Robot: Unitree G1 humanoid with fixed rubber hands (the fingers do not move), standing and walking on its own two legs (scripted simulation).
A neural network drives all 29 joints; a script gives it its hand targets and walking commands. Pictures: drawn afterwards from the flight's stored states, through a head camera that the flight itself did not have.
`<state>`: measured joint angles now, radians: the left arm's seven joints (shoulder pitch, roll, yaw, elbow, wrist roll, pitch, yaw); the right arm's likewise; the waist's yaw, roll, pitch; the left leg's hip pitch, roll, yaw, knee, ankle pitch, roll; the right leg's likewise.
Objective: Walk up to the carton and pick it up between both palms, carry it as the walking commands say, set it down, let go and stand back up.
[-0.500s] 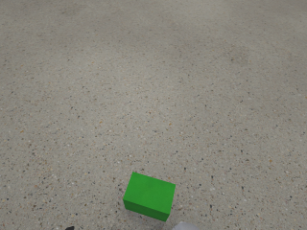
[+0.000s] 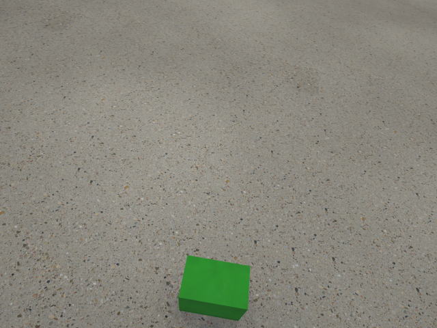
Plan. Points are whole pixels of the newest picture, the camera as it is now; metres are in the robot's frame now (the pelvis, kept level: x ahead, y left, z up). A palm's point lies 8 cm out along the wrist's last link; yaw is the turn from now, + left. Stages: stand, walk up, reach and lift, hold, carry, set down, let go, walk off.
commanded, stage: walk up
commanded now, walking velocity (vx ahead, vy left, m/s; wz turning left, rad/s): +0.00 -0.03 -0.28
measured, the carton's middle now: (213, 289) +0.37 -0.03 -0.66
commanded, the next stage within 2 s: stand in 0.80 s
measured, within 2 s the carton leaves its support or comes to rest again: neither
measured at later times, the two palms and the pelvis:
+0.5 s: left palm out of the picture +0.09 +0.22 -0.12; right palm out of the picture -0.02 -0.27 -0.14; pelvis -0.02 -0.02 +0.00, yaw -9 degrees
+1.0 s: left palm out of the picture +0.03 +0.23 -0.15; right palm out of the picture -0.05 -0.26 -0.12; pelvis -0.03 -0.01 +0.00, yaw -9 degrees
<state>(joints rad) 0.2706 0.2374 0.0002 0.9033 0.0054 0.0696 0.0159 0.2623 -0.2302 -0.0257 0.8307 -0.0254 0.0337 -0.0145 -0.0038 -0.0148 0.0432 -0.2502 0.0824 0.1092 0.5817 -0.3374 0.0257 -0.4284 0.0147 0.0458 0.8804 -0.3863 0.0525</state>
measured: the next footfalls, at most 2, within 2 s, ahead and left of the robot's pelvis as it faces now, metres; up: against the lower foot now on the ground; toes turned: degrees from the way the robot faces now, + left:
right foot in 0.42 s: +0.00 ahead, -0.16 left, +0.00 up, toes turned +2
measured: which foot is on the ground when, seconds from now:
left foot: down 0.00-1.00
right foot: up 0.00-0.40, down 0.42-1.00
